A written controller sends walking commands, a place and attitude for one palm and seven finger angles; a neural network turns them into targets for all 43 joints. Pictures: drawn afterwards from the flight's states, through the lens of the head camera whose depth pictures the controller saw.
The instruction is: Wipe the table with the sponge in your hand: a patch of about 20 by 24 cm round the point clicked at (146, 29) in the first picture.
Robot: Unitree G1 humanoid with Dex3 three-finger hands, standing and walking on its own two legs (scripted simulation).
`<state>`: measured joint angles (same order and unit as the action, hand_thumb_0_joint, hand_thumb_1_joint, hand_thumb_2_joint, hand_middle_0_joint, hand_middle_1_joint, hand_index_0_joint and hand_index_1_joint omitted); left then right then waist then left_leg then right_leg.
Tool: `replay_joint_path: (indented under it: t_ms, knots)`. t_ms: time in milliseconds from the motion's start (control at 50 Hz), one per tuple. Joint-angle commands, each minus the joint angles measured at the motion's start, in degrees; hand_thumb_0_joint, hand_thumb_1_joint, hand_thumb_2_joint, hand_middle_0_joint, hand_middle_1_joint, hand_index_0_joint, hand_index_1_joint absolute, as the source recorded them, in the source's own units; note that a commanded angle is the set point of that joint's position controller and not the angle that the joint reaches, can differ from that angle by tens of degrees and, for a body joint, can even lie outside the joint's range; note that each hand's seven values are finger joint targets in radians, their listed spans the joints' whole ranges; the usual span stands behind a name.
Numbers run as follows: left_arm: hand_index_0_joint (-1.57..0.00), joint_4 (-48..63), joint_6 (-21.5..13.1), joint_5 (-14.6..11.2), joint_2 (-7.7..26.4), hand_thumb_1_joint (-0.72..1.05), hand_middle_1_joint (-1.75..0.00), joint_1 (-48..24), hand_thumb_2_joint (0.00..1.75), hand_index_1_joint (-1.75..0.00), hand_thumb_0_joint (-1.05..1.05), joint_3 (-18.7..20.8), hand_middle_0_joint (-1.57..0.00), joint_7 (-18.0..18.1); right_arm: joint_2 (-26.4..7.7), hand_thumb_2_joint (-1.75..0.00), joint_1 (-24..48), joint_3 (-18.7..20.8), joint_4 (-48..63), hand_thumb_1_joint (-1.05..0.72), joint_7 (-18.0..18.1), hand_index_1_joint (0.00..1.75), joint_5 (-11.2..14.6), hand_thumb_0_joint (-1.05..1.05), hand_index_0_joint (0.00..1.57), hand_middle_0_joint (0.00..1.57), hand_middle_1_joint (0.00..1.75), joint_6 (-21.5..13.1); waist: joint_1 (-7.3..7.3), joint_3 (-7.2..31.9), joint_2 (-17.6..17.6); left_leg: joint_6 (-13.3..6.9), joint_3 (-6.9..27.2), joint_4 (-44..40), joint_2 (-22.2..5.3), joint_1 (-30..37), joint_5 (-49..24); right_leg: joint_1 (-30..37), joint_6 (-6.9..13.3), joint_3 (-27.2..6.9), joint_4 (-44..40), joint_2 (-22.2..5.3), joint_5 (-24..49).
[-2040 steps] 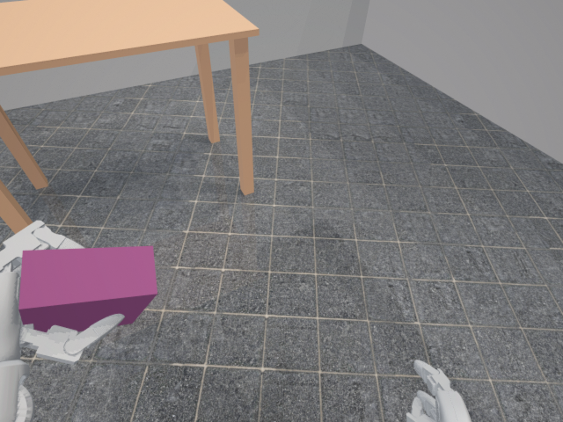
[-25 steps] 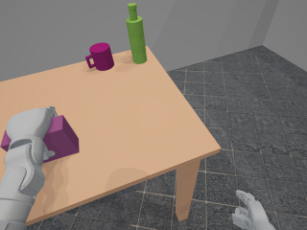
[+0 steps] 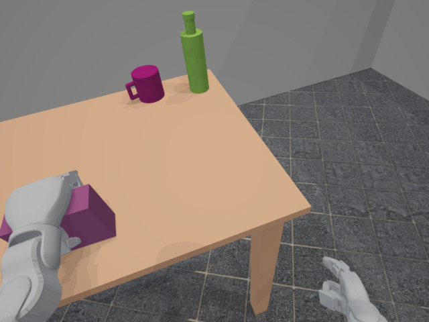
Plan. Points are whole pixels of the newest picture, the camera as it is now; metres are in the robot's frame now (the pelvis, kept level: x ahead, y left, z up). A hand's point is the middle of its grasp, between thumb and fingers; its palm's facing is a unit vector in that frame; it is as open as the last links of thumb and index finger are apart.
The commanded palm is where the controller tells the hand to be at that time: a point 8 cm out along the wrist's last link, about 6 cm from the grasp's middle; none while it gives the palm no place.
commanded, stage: wipe back along the first lane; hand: left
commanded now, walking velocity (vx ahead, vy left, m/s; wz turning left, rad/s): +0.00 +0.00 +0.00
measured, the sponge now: (69, 227) +0.23 +0.31 +0.08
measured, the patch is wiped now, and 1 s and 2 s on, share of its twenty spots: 0.90 0.90 0.90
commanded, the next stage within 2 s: lift the sponge slowly off the table in 0.32 s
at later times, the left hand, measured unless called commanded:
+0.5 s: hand (61, 235) +0.20 +0.28 +0.12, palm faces +0.10 -0.08 -0.99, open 9.5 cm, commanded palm +0.16 +0.27 +0.16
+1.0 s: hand (62, 240) +0.19 +0.27 +0.12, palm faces +0.09 -0.11 -0.99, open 9.5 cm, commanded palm +0.16 +0.26 +0.19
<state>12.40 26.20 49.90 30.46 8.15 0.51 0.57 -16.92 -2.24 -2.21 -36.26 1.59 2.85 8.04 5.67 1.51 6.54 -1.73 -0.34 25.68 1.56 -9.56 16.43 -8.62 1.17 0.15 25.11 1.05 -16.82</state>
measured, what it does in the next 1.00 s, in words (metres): stands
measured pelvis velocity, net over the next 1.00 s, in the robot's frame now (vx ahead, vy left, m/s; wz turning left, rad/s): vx -0.01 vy -0.01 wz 0.01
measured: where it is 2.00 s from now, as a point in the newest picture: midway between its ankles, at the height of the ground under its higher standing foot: outside the picture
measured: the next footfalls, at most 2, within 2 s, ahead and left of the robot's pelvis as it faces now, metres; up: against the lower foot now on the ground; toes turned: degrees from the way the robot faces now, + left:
none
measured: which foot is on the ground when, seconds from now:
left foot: down 0.00-1.00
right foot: down 0.00-1.00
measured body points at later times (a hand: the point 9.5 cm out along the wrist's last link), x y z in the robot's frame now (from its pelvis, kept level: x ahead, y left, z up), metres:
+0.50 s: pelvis -0.01 +0.00 +0.00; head -0.02 -0.05 +0.45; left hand +0.19 +0.28 +0.17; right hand +0.24 -0.20 -0.08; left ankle -0.03 +0.10 -0.74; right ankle -0.04 -0.11 -0.74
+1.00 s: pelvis -0.01 -0.01 +0.00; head -0.02 -0.06 +0.45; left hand +0.18 +0.27 +0.18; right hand +0.25 -0.20 -0.08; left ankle -0.03 +0.10 -0.74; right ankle -0.04 -0.11 -0.74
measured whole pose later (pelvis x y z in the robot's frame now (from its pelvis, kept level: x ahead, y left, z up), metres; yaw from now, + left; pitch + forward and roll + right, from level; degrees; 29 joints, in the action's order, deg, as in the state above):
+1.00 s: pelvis -0.01 -0.01 +0.00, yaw +0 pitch -3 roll +0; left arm 22.7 32.0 49.9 29.6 12.5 -3.8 -2.7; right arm -16.2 -0.1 -3.5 -36.0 2.7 1.8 7.6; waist 8.1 -0.2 6.5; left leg -0.9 0.3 24.2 1.1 -5.9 15.1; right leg -5.2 2.2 0.7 24.4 1.6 -16.0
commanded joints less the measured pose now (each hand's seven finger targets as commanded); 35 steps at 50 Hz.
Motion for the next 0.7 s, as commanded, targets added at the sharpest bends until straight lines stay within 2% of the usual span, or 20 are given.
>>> replay_joint_path:
  t_ms: [0,80,120,160,180,200,260,280,300,360,380,400,420,480,500,520,560,580,620,680]
  knots:
    - [-1.2,7.0,2.3,-2.0,5.3,0.1,-1.6,-0.1,1.3,-1.6,0.0,1.8,-1.2,-1.2,-5.6,-0.9,11.7,1.7,10.4,-0.9,0.1,0.3,0.3,0.0,0.2,0.2,0.3,-3.2,1.14,8.5,-7.7,-0.5,0.9,-1.9,0.3,0.3,-22.5,6.8,1.7,-0.7,-0.6,0.8,22.5]
    - [-1.2,10.1,2.4,-1.9,5.2,0.1,-1.6,5.1,1.3,-1.6,0.0,2.7,-1.2,-1.1,-5.4,-0.9,13.4,1.7,10.6,-0.9,-0.4,0.3,0.1,0.0,0.2,0.2,0.3,-3.5,2.21,8.5,-6.5,-0.3,1.8,-2.5,0.0,1.4,-22.9,6.7,2.1,-1.9,-1.0,1.7,22.3]
    - [-1.2,10.6,2.4,-2.0,3.4,0.1,-1.6,4.2,1.3,-1.6,0.0,0.5,-1.2,-1.1,-5.3,-0.9,12.2,1.6,10.3,-0.9,-0.4,0.3,0.1,0.0,0.2,0.2,0.3,-3.4,1.23,6.8,-7.2,-0.3,1.4,-2.8,-0.3,0.6,-22.3,6.1,1.8,-0.7,-1.1,1.2,21.2]
    - [-1.2,11.8,2.6,-1.8,3.2,0.1,-1.6,4.3,1.3,-1.6,0.0,0.3,-1.2,-0.8,-5.3,-0.9,12.3,1.8,10.4,-0.9,-0.4,0.3,0.0,0.0,0.2,0.2,0.3,-3.4,1.5,6.2,-6.5,-0.3,1.4,-3.3,-0.2,0.8,-21.1,6.1,1.8,-0.7,-1.4,1.2,19.8]
    - [-1.2,12.5,3.0,-1.3,4.8,0.1,-1.6,5.1,1.3,-1.6,0.0,2.2,-1.2,-0.4,-5.2,-0.9,13.9,1.6,10.7,-0.9,-0.5,0.3,0.0,0.0,0.2,0.2,0.3,-3.5,2.04,6.7,-7.0,-0.3,1.9,-3.4,-0.3,1.0,-20.2,5.7,2.2,-2.2,-1.6,1.9,18.5]
    - [-1.2,12.3,3.3,-1.5,2.0,0.1,-1.6,4.8,1.3,-1.6,0.0,-0.6,-1.2,-0.5,-4.9,-0.9,13.2,1.4,11.0,-0.9,-0.5,0.3,0.1,0.0,0.2,0.2,0.3,-3.7,1.63,6.0,-7.8,-0.5,1.2,-3.1,-0.2,0.4,-20.1,5.9,1.9,-0.8,-1.4,1.2,18.4]
    - [-1.2,12.1,3.6,-1.3,4.2,0.1,-1.6,3.7,1.3,-1.6,0.0,0.7,-1.2,-0.3,-5.3,-0.9,13.1,1.6,10.2,-0.9,-0.1,0.3,-0.1,0.0,0.2,0.2,0.3,-3.3,1.77,4.9,-6.9,-0.4,1.3,-4.0,-0.2,0.5,-18.7,5.9,1.9,-1.1,-2.0,1.2,17.2]
    - [-1.2,12.5,4.3,-0.7,5.0,0.1,-1.6,3.8,1.3,-1.6,0.0,1.6,-1.2,-0.2,-5.2,-0.9,14.7,1.3,10.5,-0.9,-0.2,0.3,0.0,0.0,0.2,0.2,0.3,-3.4,2.1,5.4,-7.3,-0.3,1.8,-4.1,-0.2,0.8,-17.8,5.4,2.2,-2.6,-2.3,1.9,15.9]
    - [-1.2,12.8,4.6,-0.8,2.4,0.1,-1.6,3.2,1.3,-1.6,0.0,-1.0,-1.2,-0.4,-4.9,-0.9,13.7,1.1,10.8,-0.9,-0.2,0.3,0.0,0.0,0.2,0.2,0.3,-3.7,1.75,6.0,-7.6,-0.5,1.1,-3.5,-0.1,0.5,-18.6,6.1,1.9,-1.1,-1.8,1.2,16.7]
    - [-1.2,12.8,4.6,-0.9,2.8,0.1,-1.6,5.3,1.3,-1.6,0.0,-0.9,-1.2,-0.8,-5.1,-0.9,13.8,1.3,10.2,-0.9,-0.1,0.3,0.1,0.0,0.2,0.2,0.3,-3.5,1.82,5.3,-6.6,-0.4,1.3,-4.0,-0.1,1.0,-18.9,6.4,1.9,-1.4,-2.0,1.3,17.5]
    - [-1.2,14.3,4.9,-0.5,2.9,0.1,-1.6,6.6,1.3,-1.6,0.0,-0.3,-1.2,-0.8,-4.8,-0.9,15.2,1.1,10.9,-0.9,-0.4,0.3,0.0,0.0,0.2,0.2,0.3,-3.7,2.3,6.4,-7.3,-0.5,1.7,-3.8,0.0,1.5,-19.1,6.3,2.2,-2.8,-2.1,2.0,17.8]
    - [-1.2,14.5,4.8,-1.0,1.5,0.1,-1.6,6.7,1.3,-1.6,0.0,-1.8,-1.2,-1.0,-4.7,-0.9,14.0,1.1,11.1,-0.9,-0.5,0.3,0.0,0.0,0.2,0.2,0.3,-4.0,1.85,7.0,-8.3,-0.7,1.0,-3.0,0.0,1.0,-19.6,7.1,1.8,-1.7,-1.5,1.2,18.7]
    - [-1.2,14.1,4.6,-1.3,3.7,0.1,-1.6,7.2,1.3,-1.6,0.0,0.4,-1.2,-0.9,-4.9,-0.9,13.6,1.1,10.3,-0.9,-0.4,0.3,0.0,0.0,0.2,0.2,0.3,-3.8,1.87,6.1,-7.8,-0.5,1.3,-3.3,-0.2,1.0,-19.9,7.0,1.9,-1.9,-1.7,1.3,19.2]
    - [-1.2,16.1,5.1,-0.5,6.3,0.1,-1.6,5.5,1.3,-1.6,0.0,2.6,-1.2,-0.7,-5.0,-0.9,15.4,1.0,10.8,-0.9,-0.3,0.3,-0.3,0.0,0.2,0.2,0.3,-3.6,2.46,6.2,-6.3,-0.5,1.8,-3.6,-0.1,1.4,-19.3,6.5,2.3,-3.2,-1.9,1.9,18.4]
    - [-1.2,16.7,5.1,-0.6,4.4,0.1,-1.6,3.9,1.3,-1.6,0.0,0.6,-1.2,-0.8,-4.8,-0.9,14.2,1.0,11.1,-0.9,-0.2,0.3,-0.2,0.0,0.2,0.2,0.3,-3.8,1.85,6.7,-7.4,-0.7,1.2,-3.0,0.0,1.0,-20.3,7.0,1.9,-1.6,-1.4,1.2,18.9]
    - [-1.2,15.7,5.0,-0.7,4.6,0.1,-1.6,3.8,1.3,-1.6,0.0,0.7,-1.2,-0.9,-4.9,-0.9,13.7,1.0,10.5,-0.9,-0.1,0.3,-0.3,0.0,0.2,0.2,0.3,-3.7,1.67,5.8,-6.9,-0.7,1.3,-3.2,-0.1,1.4,-20.6,6.5,2.0,-1.9,-1.8,1.3,19.4]
    - [-1.2,16.1,4.8,-0.5,7.1,0.1,-1.6,3.0,1.3,-1.6,0.0,2.5,-1.2,-0.9,-5.2,-0.9,13.7,1.3,10.2,-0.9,0.1,0.3,-0.4,0.0,0.2,0.2,0.3,-3.4,1.89,5.4,-5.6,-0.6,1.2,-3.4,0.1,1.5,-20.2,6.6,1.9,-2.1,-1.9,1.2,19.2]
    - [-1.2,17.7,5.0,-0.1,8.5,0.1,-1.6,3.5,1.3,-1.6,0.0,4.2,-1.2,-0.8,-5.1,-0.9,15.3,1.0,10.9,-0.9,0.0,0.3,-0.5,0.0,0.2,0.2,0.3,-3.6,2.62,7.1,-5.9,-0.6,1.9,-3.3,0.2,1.9,-20.1,7.0,2.4,-3.6,-1.9,1.9,19.0]
    - [-1.2,18.9,4.4,-0.3,6.4,0.1,-1.6,3.7,1.3,-1.6,0.0,2.2,-1.2,-0.9,-4.8,-0.9,13.9,1.1,10.8,-0.9,-0.1,0.3,-0.5,0.0,0.2,0.2,0.3,-3.7,1.98,7.4,-5.0,-0.7,1.3,-2.6,0.1,2.3,-23.1,7.6,2.2,-2.2,-1.3,1.3,21.8]
    - [-1.2,21.5,4.6,0.0,8.6,0.1,-1.6,4.2,1.3,-1.6,0.0,4.3,-1.2,-0.9,-4.8,-0.9,15.6,1.1,11.4,-0.9,-0.2,0.3,-0.5,0.0,0.2,0.2,0.3,-3.6,2.54,7.4,-4.1,-0.6,2.1,-2.9,0.1,2.8,-22.6,7.1,2.5,-3.7,-1.7,2.0,20.9]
